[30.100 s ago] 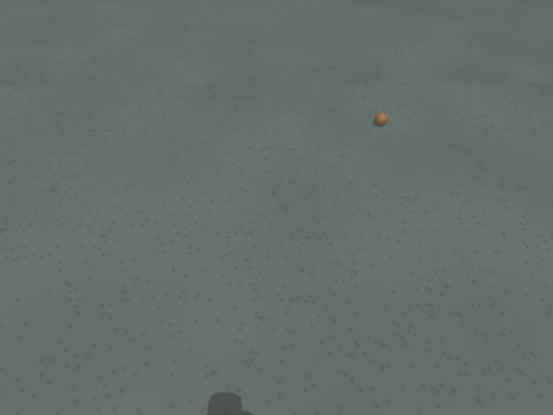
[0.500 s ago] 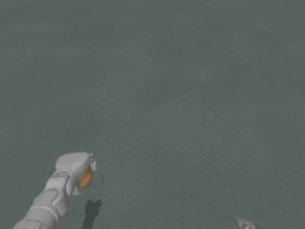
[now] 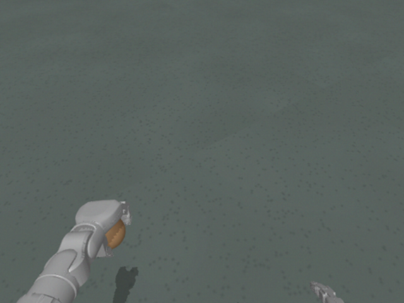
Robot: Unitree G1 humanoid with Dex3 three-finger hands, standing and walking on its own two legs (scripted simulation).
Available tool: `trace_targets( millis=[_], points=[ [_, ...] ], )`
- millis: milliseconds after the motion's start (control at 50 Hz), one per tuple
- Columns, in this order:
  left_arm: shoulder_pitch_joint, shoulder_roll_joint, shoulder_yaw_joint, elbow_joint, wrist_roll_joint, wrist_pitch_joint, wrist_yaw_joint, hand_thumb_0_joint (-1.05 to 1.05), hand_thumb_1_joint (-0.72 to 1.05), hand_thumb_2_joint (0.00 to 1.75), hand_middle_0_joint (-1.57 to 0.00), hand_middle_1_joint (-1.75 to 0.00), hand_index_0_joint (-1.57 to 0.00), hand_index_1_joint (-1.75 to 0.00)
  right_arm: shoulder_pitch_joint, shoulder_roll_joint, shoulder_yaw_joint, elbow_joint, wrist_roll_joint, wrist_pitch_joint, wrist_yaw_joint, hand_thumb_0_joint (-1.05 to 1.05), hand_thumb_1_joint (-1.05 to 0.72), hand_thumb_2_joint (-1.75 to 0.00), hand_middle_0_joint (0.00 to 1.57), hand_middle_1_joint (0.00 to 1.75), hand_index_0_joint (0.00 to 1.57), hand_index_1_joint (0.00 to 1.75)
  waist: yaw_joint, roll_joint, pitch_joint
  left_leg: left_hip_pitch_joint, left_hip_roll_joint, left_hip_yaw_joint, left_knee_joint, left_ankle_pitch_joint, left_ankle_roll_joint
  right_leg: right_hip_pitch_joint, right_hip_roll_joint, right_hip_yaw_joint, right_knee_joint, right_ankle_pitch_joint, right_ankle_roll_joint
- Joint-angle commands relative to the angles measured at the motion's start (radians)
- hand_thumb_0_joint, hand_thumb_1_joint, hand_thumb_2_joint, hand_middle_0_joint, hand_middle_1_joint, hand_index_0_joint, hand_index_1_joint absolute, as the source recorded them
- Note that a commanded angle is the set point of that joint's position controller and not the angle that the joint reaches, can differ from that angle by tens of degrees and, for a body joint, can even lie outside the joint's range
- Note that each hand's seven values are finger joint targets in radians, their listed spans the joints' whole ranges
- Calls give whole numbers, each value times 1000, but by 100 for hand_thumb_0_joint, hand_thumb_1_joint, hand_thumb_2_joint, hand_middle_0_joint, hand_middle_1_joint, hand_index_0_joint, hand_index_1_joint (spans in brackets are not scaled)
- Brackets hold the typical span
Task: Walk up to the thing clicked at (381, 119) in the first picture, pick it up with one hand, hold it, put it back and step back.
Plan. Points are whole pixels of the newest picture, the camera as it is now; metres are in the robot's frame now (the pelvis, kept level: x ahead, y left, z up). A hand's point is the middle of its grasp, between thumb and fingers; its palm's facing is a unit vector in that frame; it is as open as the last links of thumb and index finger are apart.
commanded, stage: hold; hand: left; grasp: from above
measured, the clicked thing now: (107, 232) +0.31 +0.23 -0.06
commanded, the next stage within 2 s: crouch in 0.60 s
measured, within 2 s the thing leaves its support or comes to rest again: neither
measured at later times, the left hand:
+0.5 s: hand (106, 233) +0.30 +0.22 -0.04, palm faces -0.44 -0.06 -0.89, open 9.5 cm
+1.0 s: hand (106, 241) +0.29 +0.23 -0.07, palm faces -0.46 -0.04 -0.89, open 9.5 cm
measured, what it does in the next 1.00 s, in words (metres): stands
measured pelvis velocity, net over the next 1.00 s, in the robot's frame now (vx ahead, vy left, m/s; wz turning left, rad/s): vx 0.00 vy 0.00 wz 0.02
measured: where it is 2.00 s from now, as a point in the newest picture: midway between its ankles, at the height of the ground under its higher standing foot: outside the picture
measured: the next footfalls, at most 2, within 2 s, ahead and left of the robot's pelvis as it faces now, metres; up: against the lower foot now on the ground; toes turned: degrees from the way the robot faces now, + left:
none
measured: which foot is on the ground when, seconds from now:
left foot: down 0.00-1.00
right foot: down 0.00-1.00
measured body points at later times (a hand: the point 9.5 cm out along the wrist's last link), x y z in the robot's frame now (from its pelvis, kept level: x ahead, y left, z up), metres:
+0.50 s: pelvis +0.00 +0.00 +0.00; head +0.02 -0.02 +0.45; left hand +0.32 +0.22 +0.01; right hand +0.15 -0.25 -0.11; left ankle +0.02 +0.12 -0.74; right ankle +0.00 -0.12 -0.74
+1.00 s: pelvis +0.00 +0.00 +0.00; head +0.03 -0.01 +0.45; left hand +0.31 +0.23 -0.02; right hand +0.14 -0.25 -0.12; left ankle +0.02 +0.12 -0.74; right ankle +0.00 -0.12 -0.74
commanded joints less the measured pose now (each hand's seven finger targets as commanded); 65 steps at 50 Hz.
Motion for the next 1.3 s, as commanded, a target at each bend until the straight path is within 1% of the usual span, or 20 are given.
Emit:
trace_targets(
  millis=[0,40,80,120,140,180,300,340,360,400,480,520,640,680,700,820,960,980,1140,1280],
  points=[
    [-324,206,100,-190,1,-1,27,0,51,86,-81,-95,-86,-90,-93,-126,-39,-141,5,-40,-13,0,-91,-90,20,30,20,30,-6,-59,-231,154,-27,-2,-45,173,22,24,26,-20,-89,173,-6],
    [-319,228,126,-186,0,-3,27,0,51,86,-81,-95,-86,-90,-92,-124,-39,-143,7,-40,-13,0,-90,-90,20,30,20,30,3,-41,-232,154,-33,4,-49,160,24,29,21,-15,-97,163,-6],
    [-337,195,92,-207,-1,-6,24,0,51,84,-80,-96,-85,-90,-93,-120,-36,-146,5,-40,-12,0,-90,-90,20,30,20,30,-8,-46,-237,160,-32,3,-52,157,24,22,21,-15,-98,163,-5],
    [-338,213,111,-190,4,-7,28,0,51,85,-81,-94,-86,-89,-88,-121,-38,-143,5,-38,-14,0,-90,-90,20,30,20,30,-10,-46,-236,163,-32,4,-48,160,25,20,21,-14,-101,166,-4],
    [-337,192,91,-203,0,-9,28,0,52,84,-82,-94,-87,-89,-97,-116,-35,-146,6,-39,-13,0,-91,-90,20,30,20,30,-5,-49,-236,162,-33,2,-53,161,24,27,21,-17,-98,165,-5],
    [-321,217,122,-195,10,-8,40,0,50,85,-79,-95,-84,-90,-91,-119,-38,-144,5,-37,-13,0,-90,-90,20,30,20,30,2,-31,-241,162,-33,5,-52,161,21,27,21,-18,-99,158,-8],
    [-360,237,134,-201,15,-9,50,0,53,86,-83,-93,-88,-88,-86,-120,-43,-131,5,-32,-14,0,-90,-90,20,30,20,30,0,-28,-269,179,-34,6,-46,199,24,43,20,-16,-94,205,-5],
    [-399,199,92,-227,11,-11,48,0,51,85,-81,-96,-86,-90,-79,-119,-44,-129,4,-35,-12,0,-91,-90,20,30,20,30,-11,-17,-289,191,-32,4,-47,209,21,41,23,-19,-90,213,-8],
    [-345,213,117,-176,13,-3,51,0,51,85,-81,-96,-86,-90,-82,-120,-44,-128,6,-32,-13,0,-90,-90,20,30,20,30,1,-24,-265,185,-33,7,-50,212,22,43,21,-19,-96,216,-7],
    [-347,196,96,-183,6,-3,48,0,49,84,-79,-94,-85,-88,-78,-121,-46,-128,7,-31,-13,0,-90,-90,20,30,20,30,-7,-43,-270,187,-29,5,-50,219,23,45,25,-24,-93,223,-6],
    [-328,226,126,-156,8,-7,42,0,48,85,-81,-92,-85,-87,-87,-120,-45,-135,6,-26,-13,0,-91,-90,20,30,20,30,7,-35,-234,161,-33,3,-57,189,22,46,20,-23,-105,190,-9],
    [-360,209,101,-183,9,-13,38,0,49,85,-81,-94,-85,-89,-80,-120,-45,-137,6,-26,-13,0,-91,-90,20,30,20,30,-5,-37,-255,174,-33,4,-52,205,23,43,20,-20,-101,209,-7],
    [-354,211,107,-221,13,-18,43,0,49,85,-81,-91,-86,-87,-78,-119,-49,-142,6,-24,-12,0,-91,-90,20,30,20,30,-2,-19,-279,187,-32,3,-50,232,21,56,22,-25,-95,234,-9],
    [-333,232,133,-190,10,-16,50,0,55,80,-84,-97,-91,-90,-74,-122,-48,-136,6,-23,-13,0,-93,-91,20,30,20,30,4,-21,-252,176,-30,2,-53,224,19,57,23,-27,-97,221,-12],
    [-341,208,109,-209,8,-19,50,0,47,85,-76,-94,-83,-89,-77,-122,-48,-141,5,-24,-12,0,-88,-90,20,30,20,30,-2,-15,-254,181,-28,-2,-57,216,16,50,24,-27,-96,211,-14],
    [-316,170,82,-140,26,-23,73,0,47,88,-79,-95,-83,-90,-62,-121,-51,-127,4,-20,-10,0,-89,-90,20,30,20,30,-18,-58,-223,157,-31,0,-40,222,21,14,22,-31,-90,225,-10],
    [-387,169,99,81,78,-60,196,0,48,85,-79,-95,-84,-90,-20,-129,-57,-92,-19,-12,5,0,-89,-90,20,30,20,30,-53,-87,-195,18,-35,-2,68,131,18,-123,16,-29,-2,145,-10],
    [-418,149,80,108,90,-63,218,0,49,86,-79,-96,-84,-91,-6,-130,-58,-81,-23,-13,10,0,-89,-90,20,30,20,30,-63,-96,-208,-17,-35,-7,105,128,17,-161,17,-30,33,146,-10],
    [-621,200,142,300,188,-93,374,0,48,86,-78,-99,-84,-93,90,-154,-93,-57,-59,-42,37,0,-90,-90,20,30,20,30,-93,10,-448,-363,-25,-16,505,54,9,-549,29,-44,410,66,-27],
    [-733,272,189,429,187,-96,411,0,50,86,-80,-98,-85,-93,129,-170,-98,-46,-82,-73,30,0,-90,-90,20,30,20,30,-110,46,-601,-690,-28,-42,743,-112,19,-817,34,-65,665,-80,-38]
  ],
)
